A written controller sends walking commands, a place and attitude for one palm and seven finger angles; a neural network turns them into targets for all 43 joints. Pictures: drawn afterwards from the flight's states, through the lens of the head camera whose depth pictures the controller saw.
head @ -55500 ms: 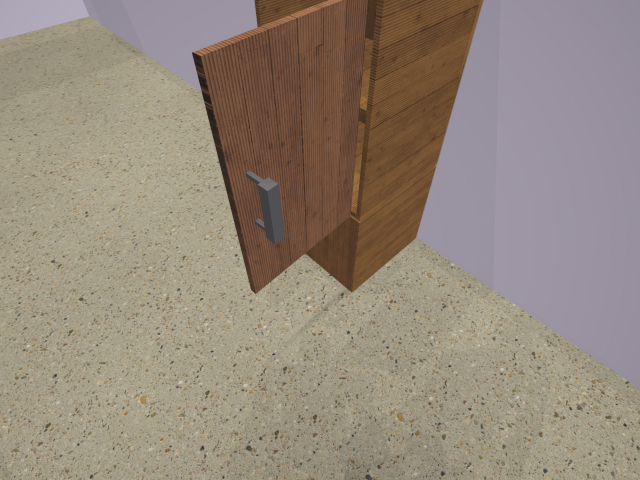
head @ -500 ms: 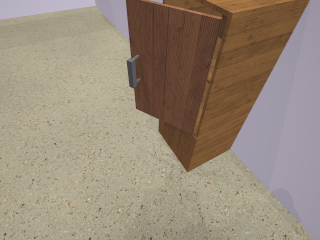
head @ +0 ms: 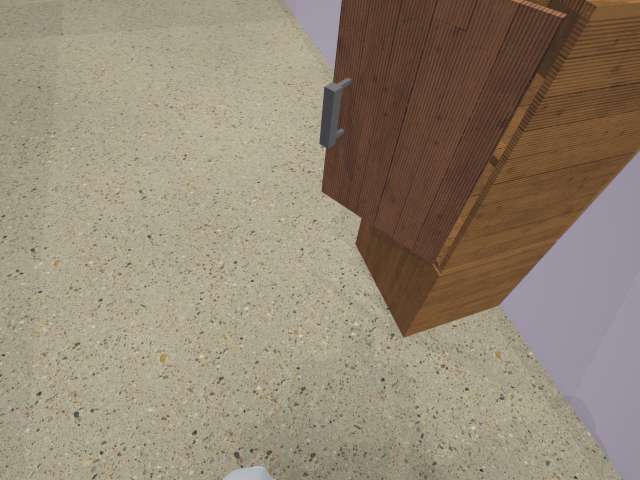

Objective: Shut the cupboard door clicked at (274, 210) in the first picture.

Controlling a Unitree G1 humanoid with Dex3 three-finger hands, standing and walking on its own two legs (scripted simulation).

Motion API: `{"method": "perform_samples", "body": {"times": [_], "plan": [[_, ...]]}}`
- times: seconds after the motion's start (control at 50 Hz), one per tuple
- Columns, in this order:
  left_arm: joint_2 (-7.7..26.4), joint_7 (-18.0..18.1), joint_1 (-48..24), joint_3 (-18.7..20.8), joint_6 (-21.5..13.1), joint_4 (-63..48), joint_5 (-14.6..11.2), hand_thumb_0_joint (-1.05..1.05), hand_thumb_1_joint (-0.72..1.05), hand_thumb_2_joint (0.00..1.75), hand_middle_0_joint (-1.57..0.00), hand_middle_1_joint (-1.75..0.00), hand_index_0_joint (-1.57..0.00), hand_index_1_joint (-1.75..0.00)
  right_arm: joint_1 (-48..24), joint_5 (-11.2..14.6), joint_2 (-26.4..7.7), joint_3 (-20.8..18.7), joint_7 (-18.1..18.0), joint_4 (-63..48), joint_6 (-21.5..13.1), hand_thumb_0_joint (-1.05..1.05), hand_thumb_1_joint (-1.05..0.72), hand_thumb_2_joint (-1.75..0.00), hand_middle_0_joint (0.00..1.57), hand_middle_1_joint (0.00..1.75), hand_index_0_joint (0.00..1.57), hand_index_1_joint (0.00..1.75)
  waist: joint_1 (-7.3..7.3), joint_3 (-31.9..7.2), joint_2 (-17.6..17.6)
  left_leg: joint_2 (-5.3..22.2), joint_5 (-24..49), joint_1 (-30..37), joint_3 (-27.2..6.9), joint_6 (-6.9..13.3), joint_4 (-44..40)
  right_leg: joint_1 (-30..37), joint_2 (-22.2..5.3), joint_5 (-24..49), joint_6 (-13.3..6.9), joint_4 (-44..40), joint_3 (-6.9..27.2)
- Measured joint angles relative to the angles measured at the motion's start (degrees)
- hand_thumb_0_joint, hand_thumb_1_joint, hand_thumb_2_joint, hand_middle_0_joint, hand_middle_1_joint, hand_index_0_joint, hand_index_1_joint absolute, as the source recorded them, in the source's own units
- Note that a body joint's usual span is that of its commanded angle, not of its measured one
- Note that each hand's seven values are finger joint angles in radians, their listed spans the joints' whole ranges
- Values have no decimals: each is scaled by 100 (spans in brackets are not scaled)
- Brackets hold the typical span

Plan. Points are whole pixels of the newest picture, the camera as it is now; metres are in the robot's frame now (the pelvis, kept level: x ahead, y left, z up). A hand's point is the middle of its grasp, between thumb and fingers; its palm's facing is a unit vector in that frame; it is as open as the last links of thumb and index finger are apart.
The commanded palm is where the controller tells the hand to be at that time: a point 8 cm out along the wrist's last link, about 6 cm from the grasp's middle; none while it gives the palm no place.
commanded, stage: walk to a spot facing it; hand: left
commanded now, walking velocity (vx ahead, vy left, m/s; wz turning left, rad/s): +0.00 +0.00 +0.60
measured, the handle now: (336, 113) +0.83 -0.01 -0.03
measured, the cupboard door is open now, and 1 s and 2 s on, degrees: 30 30 30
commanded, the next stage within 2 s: none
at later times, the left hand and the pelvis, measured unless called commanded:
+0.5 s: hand out of the picture +0.05 +0.20 -0.13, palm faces +0.25 -0.92 -0.31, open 7.4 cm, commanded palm none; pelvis -0.01 -0.05 +0.01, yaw +16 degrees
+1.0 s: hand out of the picture -0.13 +0.14 -0.17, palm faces +0.62 -0.74 -0.25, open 7.4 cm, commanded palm none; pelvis +0.00 -0.04 +0.00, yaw +36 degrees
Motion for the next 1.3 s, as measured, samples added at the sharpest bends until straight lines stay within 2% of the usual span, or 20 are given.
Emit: {"method": "perform_samples", "body": {"times": [0.04, 0.08, 0.16, 0.26, 0.38, 0.44, 0.48, 0.5, 0.54, 0.6, 0.64, 0.74, 0.86, 0.9, 0.92, 0.96, 1.0, 1.08, 1.18, 1.3], "plan": [[70, 12, -141, 7, 80, -88, -18, 0, 90, 90, -20, -30, -20, -30, -100, -22, -49, 3, -17, -93, -64, 1, -90, -90, 20, 30, 20, 30, 43, 72, -45, -105, -134, -15, 3, 201, -12, -518, 51, -439, 1, 1081, 358], [118, 1, -281, 28, 140, -158, -4, 0, 90, 90, -20, -30, -20, -30, -175, -42, -96, -1, -42, -200, -77, 0, -90, -90, 20, 30, 20, 30, 22, 67, -8, -170, -64, 17, -59, 262, -279, -991, 124, -368, 1, 1828, 596], [222, -69, -563, 60, 101, -390, 22, 0, 90, 90, -20, -30, -20, -30, -269, -60, -170, 7, -70, -366, -105, 0, -90, -90, 20, 30, 20, 30, -16, 40, 118, -256, 429, 87, -316, 255, -964, -1591, 160, 274, 94, 2234, 873], [342, -104, -768, 79, 53, -665, 40, 0, 90, 90, -19, -30, -20, -30, -330, -53, -220, -25, -37, -474, -80, 0, -90, -90, 20, 30, 20, 30, -26, -69, 196, -318, 776, 71, -690, 202, -1407, -1732, 172, 550, 197, 1771, 1077], [357, -105, -845, 35, 81, -804, 30, 0, 90, 90, -19, -30, -20, -30, -388, -67, -310, -115, 14, -593, -12, 0, -90, -90, 20, 30, 20, 30, -85, -147, 292, -427, 916, -66, -1147, 53, -1471, -1427, 336, 372, 218, 918, 1134], [307, -102, -802, -18, 66, -856, 1, 0, 90, 90, -19, -30, -20, -30, -401, -67, -381, -172, 25, -645, 37, 0, -90, -90, 20, 30, 20, 30, -104, -157, 380, -512, 939, -167, -1394, -67, -1398, -1068, 485, 363, 161, 143, 1123], [295, -106, -676, -47, 21, -918, -12, 0, 90, 90, -20, -30, -20, -30, -383, -38, -419, -215, 36, -683, 91, 0, -90, -90, 20, 30, 20, 30, -61, -213, 381, -625, 880, -299, -1503, -170, -1219, -673, 514, 566, 70, -730, 1088], [300, -96, -585, -46, -16, -945, 13, 0, 90, 90, -20, -30, -20, -30, -396, -10, -428, -245, 40, -688, 118, 0, -90, -90, 20, 30, 20, 30, -3, -246, 335, -697, 464, -473, -1459, -234, -886, -580, 471, 698, -69, -1044, 1129], [184, -53, -487, -98, 13, -861, 34, 0, 90, 90, -20, -30, -20, -30, -464, -22, -530, -322, 50, -657, 158, 1, -90, -90, 20, 30, 20, 30, 3, -162, 502, -673, -539, -870, -1265, -330, 434, -544, 477, 783, -208, -940, 961], [52, -22, -279, -142, 45, -756, 10, 0, 90, 90, -20, -30, -20, -30, -462, -53, -610, -351, 103, -669, 177, 1, -90, -90, 20, 30, 20, 30, -32, -89, 571, -475, -738, -1201, -801, -431, 2075, -312, 339, 778, -247, -1062, 719], [13, -8, -164, -153, 8, -719, 3, 0, 90, 90, -20, -30, -20, -30, -460, -34, -594, -320, 140, -687, 177, 1, -91, -90, 20, 30, 19, 30, -60, -29, 502, -283, -715, -1160, -577, -507, 2426, -186, 213, 762, -252, -1123, 577], [-53, -12, 62, -163, -125, -757, 8, 1, 90, 90, -20, -30, -20, -30, -561, -7, -494, -203, 177, -649, 245, 1, -91, -90, 20, 30, 19, 30, 24, 112, 299, 55, -855, -705, -325, -563, 1872, 29, -71, 626, -231, -1105, 157], [-13, -29, 357, -106, -128, -725, 63, 0, 90, 90, -20, -30, -20, -30, -971, 22, -381, -109, 197, -706, 243, 1, -91, -90, 20, 30, 19, 30, 259, 203, 95, 144, -961, -155, -32, -435, 684, 96, -291, 348, -114, -797, -315], [63, -41, 462, -68, -103, -671, 57, 0, 90, 90, -20, -30, -20, -30, -1082, 25, -349, -81, 201, -813, 169, 1, -91, -90, 20, 30, 19, 30, 301, 187, -16, 81, -647, 144, 103, -360, -37, 43, -399, 176, -35, -527, -441], [96, -51, 536, -54, -86, -650, 38, 0, 90, 90, -20, -30, -20, -30, -1109, 18, -367, -65, 216, -891, 107, 1, -91, -90, 20, 30, 19, 30, 313, 144, -24, 75, -189, 341, 135, -252, -485, -74, -439, 71, 7, -224, -483], [227, -58, 488, -24, 40, -549, -2, 0, 90, 90, -20, -30, -20, -30, -1191, 19, -315, -59, 196, -964, -35, 1, -91, -90, 20, 30, 19, 30, 324, 159, -174, -31, -212, 261, 101, -27, -333, -529, -440, -364, 113, 890, -92], [311, -37, 393, 5, 180, -510, 8, 1, 90, 90, -20, -30, -20, -30, -1189, 23, -276, -3, 155, -1010, -83, 1, -91, -90, 20, 30, 20, 30, 373, 144, -236, -58, -302, 299, 48, 10, -317, -964, -299, -547, 155, 1777, 286], [351, -96, 85, 46, 232, -590, 16, 1, 90, 90, -20, -30, -20, -30, -1046, -11, -261, 46, 30, -1040, -79, 0, -90, -90, 20, 30, 20, 30, 313, 69, -116, -87, -52, 455, -210, -16, -733, -1560, -167, -23, 248, 2365, 643], [358, -156, -282, 58, 156, -862, 23, 1, 90, 90, -20, -30, -20, -30, -812, -31, -255, 53, 27, -949, -27, 0, -90, -90, 20, 30, 20, 30, 213, -1, 54, -132, 205, 511, -515, -47, -1076, -1795, -106, 386, 305, 1848, 879], [297, -159, -550, 17, 55, -1081, -3, 0, 90, 90, -20, -30, -20, -30, -504, -64, -280, -34, 60, -841, 66, 1, -90, -90, 20, 30, 20, 30, 16, -60, 318, -181, 192, 271, -918, -211, -907, -1246, 182, 527, 255, 244, 861]]}}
